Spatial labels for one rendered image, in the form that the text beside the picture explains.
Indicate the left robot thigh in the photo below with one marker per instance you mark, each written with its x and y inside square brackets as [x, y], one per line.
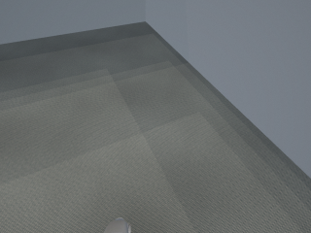
[118, 226]

